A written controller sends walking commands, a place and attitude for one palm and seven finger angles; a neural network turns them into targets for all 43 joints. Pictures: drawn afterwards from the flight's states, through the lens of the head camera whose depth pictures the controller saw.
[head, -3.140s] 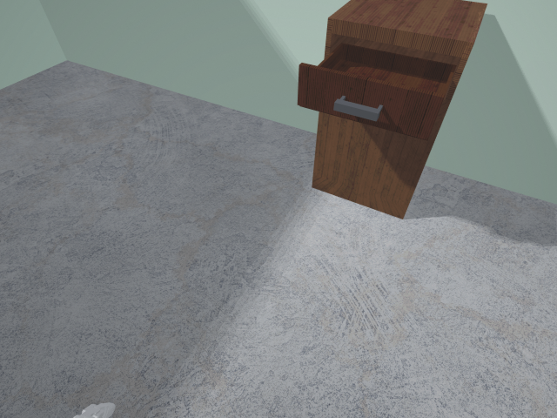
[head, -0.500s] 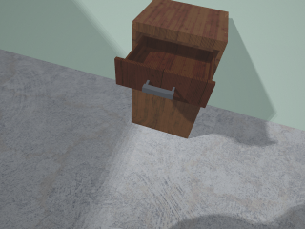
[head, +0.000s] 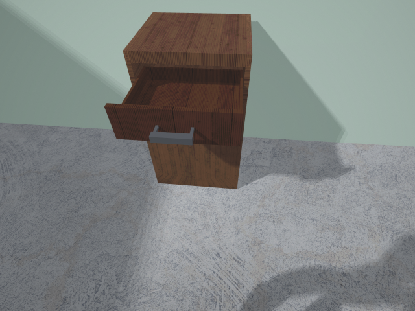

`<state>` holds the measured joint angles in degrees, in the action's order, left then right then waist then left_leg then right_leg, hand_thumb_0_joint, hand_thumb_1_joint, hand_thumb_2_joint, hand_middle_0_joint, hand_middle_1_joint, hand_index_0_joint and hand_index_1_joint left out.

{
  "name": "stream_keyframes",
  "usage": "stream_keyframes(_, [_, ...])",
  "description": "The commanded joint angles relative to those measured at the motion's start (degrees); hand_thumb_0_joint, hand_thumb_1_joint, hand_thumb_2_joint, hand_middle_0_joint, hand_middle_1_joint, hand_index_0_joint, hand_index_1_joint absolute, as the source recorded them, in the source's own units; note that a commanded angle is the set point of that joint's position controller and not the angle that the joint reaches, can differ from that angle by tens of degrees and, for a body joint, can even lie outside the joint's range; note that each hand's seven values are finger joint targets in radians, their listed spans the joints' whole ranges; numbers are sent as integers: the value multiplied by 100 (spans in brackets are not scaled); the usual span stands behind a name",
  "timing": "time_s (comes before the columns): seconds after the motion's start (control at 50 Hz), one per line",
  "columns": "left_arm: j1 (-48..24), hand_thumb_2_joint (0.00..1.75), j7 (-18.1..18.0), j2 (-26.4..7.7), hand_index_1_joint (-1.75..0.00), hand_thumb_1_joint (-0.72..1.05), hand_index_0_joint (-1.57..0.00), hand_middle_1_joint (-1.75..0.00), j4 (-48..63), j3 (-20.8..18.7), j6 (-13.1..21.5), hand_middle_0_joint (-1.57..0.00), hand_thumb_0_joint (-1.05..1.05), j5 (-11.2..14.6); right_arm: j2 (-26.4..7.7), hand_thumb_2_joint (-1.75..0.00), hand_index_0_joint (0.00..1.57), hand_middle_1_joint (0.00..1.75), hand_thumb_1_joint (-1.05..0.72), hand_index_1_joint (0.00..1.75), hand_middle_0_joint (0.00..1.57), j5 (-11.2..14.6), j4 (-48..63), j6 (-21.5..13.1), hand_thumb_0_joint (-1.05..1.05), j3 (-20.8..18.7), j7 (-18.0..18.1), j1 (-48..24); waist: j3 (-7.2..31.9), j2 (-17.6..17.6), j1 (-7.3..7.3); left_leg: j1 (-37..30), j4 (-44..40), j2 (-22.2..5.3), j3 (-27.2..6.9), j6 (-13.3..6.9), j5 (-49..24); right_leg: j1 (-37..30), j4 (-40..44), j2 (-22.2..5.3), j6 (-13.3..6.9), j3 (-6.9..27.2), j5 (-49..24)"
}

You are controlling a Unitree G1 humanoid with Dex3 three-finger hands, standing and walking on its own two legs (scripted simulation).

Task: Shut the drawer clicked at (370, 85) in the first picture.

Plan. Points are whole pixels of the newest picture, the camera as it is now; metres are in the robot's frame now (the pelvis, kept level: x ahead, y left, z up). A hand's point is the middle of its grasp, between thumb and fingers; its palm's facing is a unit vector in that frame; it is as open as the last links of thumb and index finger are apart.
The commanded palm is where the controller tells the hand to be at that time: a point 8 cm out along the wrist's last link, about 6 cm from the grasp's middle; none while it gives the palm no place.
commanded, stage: take the last steps up to it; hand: left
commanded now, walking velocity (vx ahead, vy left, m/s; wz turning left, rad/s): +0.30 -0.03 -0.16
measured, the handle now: (172, 133) +0.64 +0.15 -0.06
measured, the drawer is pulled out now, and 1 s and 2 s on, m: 0.29 0.29 0.29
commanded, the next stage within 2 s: come to a stop and stand still in 1.08 s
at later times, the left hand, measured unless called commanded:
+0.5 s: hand out of the picture +0.13 +0.19 -0.17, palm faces -0.05 -0.99 -0.12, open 7.4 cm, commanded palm none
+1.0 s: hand (173, 259) +0.28 +0.11 -0.16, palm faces +0.00 -0.98 -0.20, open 7.2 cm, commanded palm none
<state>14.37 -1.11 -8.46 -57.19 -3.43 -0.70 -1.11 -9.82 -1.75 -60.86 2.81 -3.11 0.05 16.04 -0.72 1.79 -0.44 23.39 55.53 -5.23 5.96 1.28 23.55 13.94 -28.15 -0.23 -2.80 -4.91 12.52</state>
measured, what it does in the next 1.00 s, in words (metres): walks ahead: left foot, then right foot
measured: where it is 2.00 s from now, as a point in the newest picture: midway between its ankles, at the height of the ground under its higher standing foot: outside the picture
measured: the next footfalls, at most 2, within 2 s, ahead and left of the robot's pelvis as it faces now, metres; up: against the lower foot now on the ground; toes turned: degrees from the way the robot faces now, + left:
left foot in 0.22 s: +0.05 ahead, +0.12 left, +0.00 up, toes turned +4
right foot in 0.70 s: +0.28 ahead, -0.15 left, +0.00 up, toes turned -15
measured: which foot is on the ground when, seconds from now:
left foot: up 0.00-0.20, down 0.22-0.70, up 0.72-1.00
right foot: down 0.00-0.22, up 0.24-0.68, down 0.70-1.00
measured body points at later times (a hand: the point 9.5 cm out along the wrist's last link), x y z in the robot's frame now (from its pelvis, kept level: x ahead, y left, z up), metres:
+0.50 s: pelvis +0.08 +0.02 +0.01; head +0.09 +0.04 +0.46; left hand +0.13 +0.24 -0.16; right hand -0.03 -0.17 -0.13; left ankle +0.01 +0.12 -0.74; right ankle +0.14 -0.14 -0.66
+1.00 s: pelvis +0.22 -0.07 +0.00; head +0.22 -0.07 +0.45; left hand +0.28 +0.16 -0.15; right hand +0.24 -0.31 -0.15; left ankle +0.27 +0.06 -0.67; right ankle +0.24 -0.14 -0.74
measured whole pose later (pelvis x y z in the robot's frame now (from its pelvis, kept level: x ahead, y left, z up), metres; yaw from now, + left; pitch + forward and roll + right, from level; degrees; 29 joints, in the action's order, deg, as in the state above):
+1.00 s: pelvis +0.22 -0.07 +0.00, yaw -3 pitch -2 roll -1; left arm 13.8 -0.9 -9.2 -60.4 -3.3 3.3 -0.9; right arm -10.0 -1.8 -59.6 -0.3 -3.5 0.3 13.7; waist -1.0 1.7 -0.9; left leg 29.9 57.8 -7.7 4.3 1.2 13.9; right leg 10.3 -21.6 1.1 -4.7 -12.5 10.3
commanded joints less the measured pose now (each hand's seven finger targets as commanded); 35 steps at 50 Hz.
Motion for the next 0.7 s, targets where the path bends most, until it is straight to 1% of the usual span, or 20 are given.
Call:
stream_keyframes(0.0, [326, 90, -18, -943, -30, 90, -20, -30, 236, -204, 179, -20, 0, -43, -284, -90, 20, 30, -90, 30, 20, -12, 374, -243, 0, -113, -16, 24, -264, -840, 93, 366, -266, -14, -67, 35, -62, 54, 1852, -1342, -780, 1675, 1587])
stream_keyframes(0.06, [533, 90, 0, -1023, -30, 90, -20, -30, 144, -227, 192, -20, 0, -61, -163, -90, 20, 30, -90, 30, 20, 8, 463, -317, 0, -97, -25, -54, -278, -831, 223, 73, -1083, 83, -23, -26, 249, 1, 1882, -1402, -919, 1907, 1808])
stream_keyframes(0.12, [416, 90, 23, -1039, -30, 90, -20, -30, 94, -230, 179, -20, 0, -26, -109, -90, 20, 30, -90, 30, 20, 19, 335, -394, 0, -52, 17, 462, -149, -870, 17, -760, -2086, 226, 35, -106, 45, 262, 1655, -1239, -847, 1873, 1934])
stream_keyframes(0.14, [375, 90, 34, -986, -30, 90, -20, -30, 70, -223, 167, -20, 0, -8, -62, -90, 20, 30, -90, 30, 20, 21, 210, -431, 0, -31, 35, 745, -109, -771, -79, -1388, -2674, 336, 164, -104, -249, 569, 1421, -1021, -699, 1713, 2085])
stream_keyframes(0.16, [260, 90, 65, -872, -30, 90, -20, -30, 89, -197, 145, -20, 0, 26, -138, -90, 20, 30, -90, 30, 20, 30, 71, -475, 0, -12, 90, 1086, -189, -474, -238, -1989, -3207, 238, 5, -155, -257, 1112, 919, -740, -520, 1478, 2198])
stream_keyframes(0.18, [180, 90, 122, -557, -30, 90, -20, -30, 174, -143, 137, -20, 0, 51, -491, -90, 20, 30, -90, 30, 20, -10, -31, -520, 0, -69, 147, 1424, -315, 680, -368, -2349, -4006, -573, -1255, -421, 805, 1918, -228, -239, -255, 1011, 2069])
stream_keyframes(0.2, [-30, 90, 159, -311, -30, 90, -20, -30, 335, -101, 142, -20, 0, 47, -949, -90, 20, 30, -90, 30, 20, -54, 19, -522, 0, -173, 185, 1701, -651, 1749, -509, -2215, -5027, -1847, -2964, -846, 2090, 2693, -1678, 277, -2, 78, 1773])
stream_keyframes(0.22, [-392, 90, 188, -502, -30, 90, -20, -30, 478, -150, 148, -20, 0, -41, -997, -90, 20, 30, -90, 30, 20, -40, 67, -509, 0, -148, 232, 1592, -1163, 1111, -486, -1710, -5324, -2195, -3278, -1141, 2150, 2966, -2463, -61, -18, 525, 1480])
stream_keyframes(0.24, [-308, 90, 209, -564, -30, 90, -20, -30, 433, -177, 153, -20, 0, -91, -867, -90, 20, 30, -90, 30, 20, -28, 101, -539, 0, -91, 223, 1356, -1013, 1035, -318, -1551, -5265, -2068, -3133, -1161, 1907, 2888, -2878, -222, -37, 678, 1220])
stream_keyframes(0.28, [-156, 90, 274, -487, -30, 90, -20, -30, 187, -184, 166, -20, 0, -101, -457, -90, 20, 30, -90, 30, 20, 9, 108, -649, 0, 30, 233, 988, -1065, 468, -121, -1576, -5055, -1489, -1951, -924, 492, 2786, -3300, -347, 56, 650, 504])
stream_keyframes(0.32, [-28, 90, 294, -346, -30, 90, -20, -30, 69, -137, 171, -20, 0, -73, -371, -90, 20, 30, -90, 30, 20, 44, 39, -740, 0, 66, 244, 1107, -804, 353, -59, -1869, -4829, -1084, -1136, -812, -963, 2670, -3460, -321, 161, 506, -15])
stream_keyframes(0.34, [-29, 90, 294, -291, -30, 90, -20, -30, 40, -117, 172, -20, 0, -49, -294, -90, 20, 30, -90, 30, 20, 70, -26, -768, 0, 102, 262, 1223, -724, 229, -58, -2073, -4701, -1038, -904, -810, -1740, 2704, -3491, -325, 192, 421, -91])
stream_keyframes(0.36, [-50, 90, 281, -266, -30, 90, -20, -30, 38, -104, 158, -20, 0, -46, -326, -90, 20, 30, -90, 30, 20, 60, -91, -781, 0, 100, 270, 1354, -640, 382, -64, -2213, -4599, -1036, -735, -835, -2282, 2761, -3478, -359, 228, 393, -89])
stream_keyframes(0.44, [-561, 90, 286, -226, -30, 90, -20, -30, 174, -36, 141, -20, 0, -38, -272, -90, 20, 30, -90, 30, 20, 47, -332, -783, 0, 116, 275, 1777, -706, 543, -214, -2539, -4425, -1057, -485, -927, -3254, 2894, -2810, -476, 273, 108, -146])
stream_keyframes(0.54, [-1285, 90, 293, -172, -30, 90, -20, -30, 351, 17, 185, -20, 0, 0, -327, -90, 20, 30, -90, 30, 20, -9, -495, -718, 0, 65, 230, 1927, -977, 752, -417, -2214, -4343, -1139, -335, -941, -3214, 2190, -1453, -439, 167, -189, -13])
stream_keyframes(0.6, [-1039, 90, 286, -235, -30, 90, -20, -30, 290, -26, 236, -20, 0, 4, -448, -90, 20, 30, -90, 30, 20, -10, -510, -693, 0, 12, 225, 1710, -810, 787, -200, -2140, -3988, -1184, -225, -905, -3617, 1347, -897, -270, 21, -317, 154])
stream_keyframes(0.62, [-582, 90, 274, -335, -30, 90, -20, -30, 151, -69, 274, -20, 0, -1, -511, -90, 20, 30, -90, 30, 20, 14, -497, -689, 0, -1, 223, 1577, -516, 649, 43, -2085, -3467, -1139, -101, -825, -3976, 653, -575, -191, -31, -333, 46])
stream_keyframes(0.64, [91, 90, 244, -510, -30, 90, -20, -30, -73, -114, 319, -20, 0, -27, -489, -90, 20, 30, -90, 30, 20, 40, -503, -686, 0, 1, 198, 1544, -132, 406, 324, -1794, -2650, -888, 42, -655, -4072, -387, -228, -21, -59, -456, -294])
stream_keyframes(0.66, [985, 90, 192, -863, -30, 90, -20, -30, -342, -231, 402, -20, 0, -63, -382, -90, 20, 30, -90, 30, 20, 99, -472, -698, 0, 0, 147, 1522, 459, -163, 728, -850, -1370, -671, 174, -452, -3206, -1917, -123, -580, -264, 233, -363])
stream_keyframes(0.68, [1637, 90, 103, -1539, -30, 90, -20, -30, -465, -411, 445, -20, 0, -52, -6, -90, 20, 30, -90, 30, 20, 176, -303, -704, 0, 64, 114, 1846, 1345, -1828, 795, 624, 579, 219, 428, -138, 465, -3266, 510, -2352, -834, 2631, -590])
